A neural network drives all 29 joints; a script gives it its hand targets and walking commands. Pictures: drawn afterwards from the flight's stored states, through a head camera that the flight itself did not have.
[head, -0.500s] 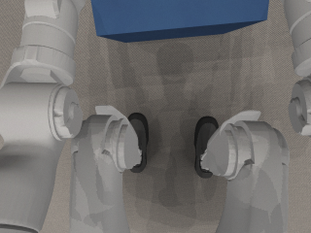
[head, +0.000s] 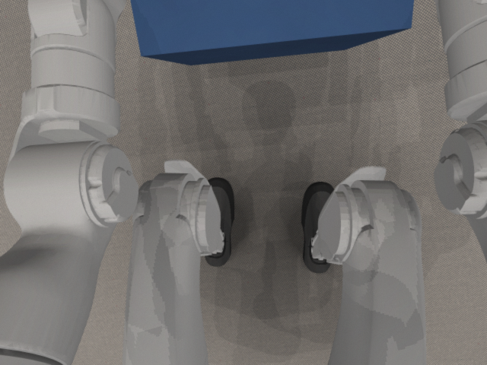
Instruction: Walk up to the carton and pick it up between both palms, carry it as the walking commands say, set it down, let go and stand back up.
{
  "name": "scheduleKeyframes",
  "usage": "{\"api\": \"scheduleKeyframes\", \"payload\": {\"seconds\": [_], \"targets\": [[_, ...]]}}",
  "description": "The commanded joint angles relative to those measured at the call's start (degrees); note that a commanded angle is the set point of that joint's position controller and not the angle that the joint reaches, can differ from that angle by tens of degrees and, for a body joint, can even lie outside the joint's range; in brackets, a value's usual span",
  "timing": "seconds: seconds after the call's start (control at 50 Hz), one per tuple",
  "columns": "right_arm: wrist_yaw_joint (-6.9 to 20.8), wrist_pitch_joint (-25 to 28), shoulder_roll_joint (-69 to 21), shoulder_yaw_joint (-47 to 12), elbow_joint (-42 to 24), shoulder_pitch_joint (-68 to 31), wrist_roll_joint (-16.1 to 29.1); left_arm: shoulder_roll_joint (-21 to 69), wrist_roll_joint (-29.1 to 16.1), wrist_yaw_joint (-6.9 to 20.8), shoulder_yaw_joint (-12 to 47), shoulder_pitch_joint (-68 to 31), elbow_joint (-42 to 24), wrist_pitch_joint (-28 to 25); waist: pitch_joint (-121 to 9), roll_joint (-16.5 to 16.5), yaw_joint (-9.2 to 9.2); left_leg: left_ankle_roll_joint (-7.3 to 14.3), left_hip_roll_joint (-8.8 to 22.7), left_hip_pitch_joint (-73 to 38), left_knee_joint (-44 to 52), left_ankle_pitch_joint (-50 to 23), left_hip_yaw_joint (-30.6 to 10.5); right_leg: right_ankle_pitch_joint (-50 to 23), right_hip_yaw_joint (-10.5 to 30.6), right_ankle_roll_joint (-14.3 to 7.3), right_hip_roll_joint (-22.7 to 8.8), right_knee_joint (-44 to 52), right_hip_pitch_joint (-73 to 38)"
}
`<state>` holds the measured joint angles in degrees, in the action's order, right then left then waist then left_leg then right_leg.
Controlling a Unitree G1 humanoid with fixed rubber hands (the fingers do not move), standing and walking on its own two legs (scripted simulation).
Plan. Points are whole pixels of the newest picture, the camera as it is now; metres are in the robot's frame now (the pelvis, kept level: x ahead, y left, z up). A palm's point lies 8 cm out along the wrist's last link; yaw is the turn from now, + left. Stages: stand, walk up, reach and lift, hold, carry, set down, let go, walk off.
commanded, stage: reach and lift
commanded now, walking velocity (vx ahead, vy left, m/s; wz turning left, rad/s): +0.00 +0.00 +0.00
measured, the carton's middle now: out of the picture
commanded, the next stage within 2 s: none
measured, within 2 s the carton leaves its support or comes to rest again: neither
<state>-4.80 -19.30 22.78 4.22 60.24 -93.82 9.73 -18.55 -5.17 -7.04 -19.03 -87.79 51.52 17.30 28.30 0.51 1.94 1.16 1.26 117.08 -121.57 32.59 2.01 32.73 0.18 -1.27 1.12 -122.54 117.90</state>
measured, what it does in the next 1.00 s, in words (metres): rises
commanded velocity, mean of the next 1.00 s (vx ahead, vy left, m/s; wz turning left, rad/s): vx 0.00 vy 0.00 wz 0.00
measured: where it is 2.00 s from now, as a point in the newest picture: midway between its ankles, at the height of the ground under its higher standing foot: (267, 239)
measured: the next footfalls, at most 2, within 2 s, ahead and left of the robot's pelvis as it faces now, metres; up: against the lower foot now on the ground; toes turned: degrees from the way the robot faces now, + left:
none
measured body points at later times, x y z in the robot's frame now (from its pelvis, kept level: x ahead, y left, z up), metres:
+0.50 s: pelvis -0.01 -0.01 +0.05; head +0.34 -0.01 +0.32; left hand +0.57 +0.20 -0.04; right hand +0.58 -0.15 -0.06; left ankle +0.13 +0.12 -0.36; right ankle +0.12 -0.11 -0.36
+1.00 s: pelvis -0.02 -0.01 +0.10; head +0.32 -0.01 +0.38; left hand +0.53 +0.19 +0.02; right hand +0.56 -0.15 +0.01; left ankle +0.13 +0.12 -0.36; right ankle +0.13 -0.12 -0.36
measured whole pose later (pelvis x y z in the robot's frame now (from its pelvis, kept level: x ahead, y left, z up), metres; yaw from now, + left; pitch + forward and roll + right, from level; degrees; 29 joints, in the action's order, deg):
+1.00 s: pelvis -0.02 -0.01 +0.10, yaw +0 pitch +22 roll +2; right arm -2.5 -29.5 16.9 11.6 40.2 -81.6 -0.8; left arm -9.8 1.7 -5.1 -28.4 -76.3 29.9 27.7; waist 29.7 -0.2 2.4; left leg -0.9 -0.3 97.7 -102.3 27.2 -0.2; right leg 27.3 1.4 -0.5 3.7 -103.5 98.6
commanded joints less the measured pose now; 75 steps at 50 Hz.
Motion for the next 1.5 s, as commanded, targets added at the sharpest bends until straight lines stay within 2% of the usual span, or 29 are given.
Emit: {"api": "scheduleKeyframes", "payload": {"seconds": [0.0, 0.08, 0.16, 0.18, 0.2, 0.22, 0.3, 0.38, 0.48, 0.58, 0.66, 0.7, 0.74, 0.76, 0.8, 0.82, 0.88, 0.92, 0.98, 1.02, 1.04, 1.06, 1.1, 1.2, 1.26, 1.3, 1.36, 1.42, 1.48], "targets": [[18.7, 1.7, -61.7, -6.5, -18.7, -30.0, -0.9, 59.3, 0.3, 19.7, 14.1, -30.2, -5.8, 2.0, -97.5, -4.0, 4.88, 0.2, -7.7, -33.6, 12.9, -19.9, 1.8, -16.1, -2.8, -0.1, 5.2, 12.9, -32.1], [18.4, 2.8, -61.5, -12.1, -30.5, -35.5, 2.8, 61.8, -2.0, 19.3, 18.3, -30.3, -12.3, 2.4, -114.7, -3.5, 5.18, -0.1, -8.4, -42.2, 13.0, -30.3, 1.4, -26.6, -2.8, 0.3, 5.7, 12.9, -39.6], [15.3, 1.9, -60.8, -21.0, -46.1, -42.1, 9.4, 58.9, -8.9, 17.6, 27.6, -37.6, -30.3, 3.3, -151.3, -5.1, 4.07, -0.7, -9.8, -54.4, 12.5, -40.0, 1.4, -42.6, -1.6, 1.0, 6.4, 12.0, -63.9], [14.5, 1.1, -59.7, -22.2, -47.3, -42.8, 10.1, 57.6, -10.2, 17.2, 29.7, -39.2, -33.1, 4.0, -156.4, -5.3, 3.42, -0.9, -9.9, -55.3, 12.9, -39.2, 1.1, -42.6, -1.2, 1.1, 6.4, 12.1, -67.3], [14.2, 0.2, -57.9, -19.7, -40.7, -41.1, 8.5, 54.6, -8.4, 17.1, 27.8, -38.5, -27.1, 4.7, -143.6, -5.9, 3.13, -1.1, -9.3, -47.7, 13.4, -34.1, 1.6, -37.2, -1.1, 1.5, 6.2, 12.7, -61.1], [14.0, 0.2, -59.9, -20.8, -43.7, -39.6, 9.1, 54.6, -8.2, 16.8, 28.5, -37.9, -30.1, 4.7, -145.3, -6.2, 4.34, -0.7, -9.5, -50.1, 14.1, -36.5, 1.6, -39.2, -0.9, 1.7, 6.4, 13.4, -63.2], [14.3, -1.0, -62.1, -16.3, -35.2, -36.4, 7.0, 54.0, -6.7, 17.4, 26.0, -40.4, -27.9, 5.1, -130.7, -4.3, 4.44, -0.2, -8.9, -44.9, 17.4, -25.3, 1.9, -25.9, 0.1, 1.5, 6.0, 18.2, -55.3], [16.8, -1.2, -65.2, -7.9, -20.4, -29.2, 0.8, 58.2, -0.3, 19.7, 19.0, -33.3, -12.5, 5.4, -105.3, -4.5, 4.46, 0.6, -8.0, -35.0, 20.7, -11.6, 2.0, -10.0, -1.3, 0.9, 5.6, 22.1, -39.9], [19.7, -1.6, -64.2, -4.7, -20.7, -28.8, -4.8, 64.2, 5.7, 22.3, 12.1, -21.6, -2.5, 6.8, -100.8, -4.2, 5.28, 0.9, -8.4, -36.2, 22.6, -13.1, 2.0, -9.4, -2.6, 0.3, 5.9, 24.1, -34.5], [19.9, -0.7, -66.2, -11.2, -32.2, -29.4, -0.8, 67.1, 0.9, 22.0, 18.9, -23.0, -14.0, 6.0, -121.7, -4.2, 3.54, 0.0, -9.7, -45.8, 22.5, -30.0, 1.1, -28.1, -2.8, 0.6, 7.0, 23.5, -45.1], [18.0, -1.5, -67.0, -17.2, -40.3, -28.6, 3.4, 63.6, -5.5, 20.4, 28.0, -30.5, -30.7, 6.1, -144.8, -4.2, 1.39, -1.1, -10.6, -55.6, 22.2, -38.4, 0.7, -38.9, -2.7, 1.5, 7.8, 22.7, -57.9], [16.9, -3.1, -66.6, -20.4, -42.5, -28.4, 4.9, 61.0, -7.5, 19.8, 31.9, -34.8, -37.3, 7.2, -154.2, -3.7, 1.61, -1.4, -10.6, -60.3, 22.8, -37.1, 1.0, -38.2, -1.5, 1.8, 7.9, 23.6, -65.6], [16.2, -4.5, -65.4, -22.5, -45.1, -31.4, 5.8, 58.5, -7.2, 19.5, 33.9, -36.5, -39.2, 8.7, -158.8, -3.0, 3.45, -1.1, -10.4, -63.6, 24.4, -32.5, 0.9, -32.2, -0.4, 2.0, 8.0, 24.9, -69.3], [16.1, -5.2, -64.3, -20.0, -39.3, -29.0, 4.2, 56.1, -4.9, 19.4, 31.5, -34.8, -33.0, 9.5, -146.9, -3.3, 3.2, -1.4, -9.8, -57.0, 24.2, -28.9, 2.2, -28.7, -0.4, 2.4, 7.8, 25.3, -64.2], [15.8, -5.0, -65.7, -21.8, -44.6, -31.4, 5.9, 57.8, -5.9, 19.5, 32.2, -34.2, -34.0, 10.2, -148.6, -2.9, 4.33, -1.0, -10.1, -59.1, 25.7, -29.6, 2.6, -28.6, 0.4, 2.5, 7.7, 27.2, -67.4], [15.8, -5.1, -65.9, -19.7, -41.8, -32.1, 5.0, 58.6, -5.5, 19.7, 30.4, -33.8, -30.0, 10.4, -141.9, -4.2, 3.73, -0.5, -10.1, -55.1, 26.9, -25.4, 2.5, -23.9, 0.3, 2.6, 7.5, 28.5, -64.0], [16.8, -5.2, -68.6, -17.8, -38.1, -33.1, 4.8, 60.4, -4.4, 20.6, 28.4, -33.9, -25.5, 10.4, -132.5, -4.0, 5.11, 0.3, -9.5, -51.3, 29.8, -17.5, 2.5, -15.4, 0.7, 2.5, 6.5, 31.5, -60.2], [17.6, -5.4, -69.5, -15.2, -32.9, -30.4, 3.0, 62.1, -3.3, 21.4, 27.5, -32.4, -21.4, 10.3, -125.6, -3.7, 3.67, 0.4, -9.2, -48.9, 31.4, -12.9, 2.3, -10.9, 0.2, 2.3, 6.1, 33.3, -57.7], [19.5, -5.6, -70.8, -11.0, -25.3, -26.8, -0.6, 64.0, 0.0, 23.0, 23.4, -28.4, -13.8, 10.2, -113.5, -4.2, 3.81, 0.6, -8.5, -45.1, 33.8, -7.0, 2.4, -3.8, -0.8, 2.1, 5.5, 36.0, -51.3], [20.7, -5.3, -72.2, -10.7, -26.2, -26.3, -1.4, 65.4, 1.9, 23.8, 21.2, -25.4, -13.4, 9.8, -114.2, -4.5, 5.22, 0.9, -8.7, -47.6, 34.6, -9.2, 2.5, -5.4, -1.0, 2.0, 5.6, 36.7, -51.9], [21.2, -5.3, -71.9, -9.1, -23.8, -25.2, -2.5, 65.9, 2.8, 24.1, 19.7, -24.5, -10.9, 9.8, -111.5, -4.8, 4.53, 0.8, -8.7, -46.5, 34.9, -8.4, 2.5, -4.6, -1.3, 2.0, 5.5, 37.0, -50.2], [21.5, -5.2, -72.3, -9.4, -24.4, -25.0, -2.6, 65.7, 3.4, 24.3, 19.0, -23.6, -11.4, 9.4, -111.7, -4.7, 5.6, 1.1, -8.8, -47.6, 34.9, -10.1, 2.6, -6.0, -1.0, 2.1, 5.5, 37.1, -50.6], [21.9, -4.8, -73.1, -9.1, -24.3, -22.1, -3.1, 66.7, 3.4, 24.7, 18.3, -22.3, -12.6, 8.5, -114.1, -5.9, 5.26, 1.0, -9.2, -48.1, 34.8, -15.8, 2.7, -12.8, -0.6, 2.1, 5.9, 37.3, -53.9], [20.2, -3.4, -74.1, -18.9, -41.0, -21.1, 2.1, 68.9, -3.3, 23.9, 29.0, -22.1, -28.4, 7.3, -143.2, -5.0, 2.88, -0.5, -10.8, -61.5, 33.9, -37.2, 1.6, -37.8, -0.4, 2.5, 7.7, 35.1, -70.2], [18.9, -3.8, -72.9, -25.8, -51.6, -23.0, 5.1, 68.7, -6.7, 22.7, 35.9, -22.8, -36.9, 8.5, -161.6, -5.1, 2.77, -1.2, -11.7, -71.2, 34.6, -41.5, 1.1, -42.5, 0.3, 2.9, 8.3, 35.6, -81.6], [18.2, -4.9, -72.3, -26.9, -51.0, -23.5, 5.8, 65.5, -6.5, 22.1, 37.6, -24.1, -37.9, 9.2, -161.9, -4.7, 4.24, -1.2, -11.3, -70.9, 35.7, -37.5, 1.1, -37.9, 1.9, 3.4, 7.8, 36.8, -83.9], [18.0, -5.4, -71.1, -24.1, -44.7, -18.7, 4.4, 63.6, -6.0, 21.3, 37.4, -23.8, -35.4, 9.7, -147.6, -3.1, 2.48, -1.5, -10.6, -70.2, 37.7, -34.8, 0.9, -33.3, 1.0, 3.2, 8.0, 38.6, -76.9], [18.4, -5.3, -72.8, -22.4, -42.2, -21.0, 4.9, 64.2, -6.4, 21.2, 36.7, -25.9, -34.2, 9.2, -141.1, -2.1, 3.53, -0.9, -10.2, -69.4, 39.8, -28.3, 0.9, -25.0, 1.8, 2.8, 7.2, 41.2, -73.8], [19.3, -5.6, -74.6, -18.8, -35.0, -19.5, 3.1, 65.8, -5.5, 21.4, 34.7, -26.0, -29.3, 8.9, -131.4, -3.0, 2.89, -0.7, -9.6, -66.5, 42.3, -20.4, 0.8, -16.6, 0.8, 2.7, 6.8, 44.0, -69.0]]}}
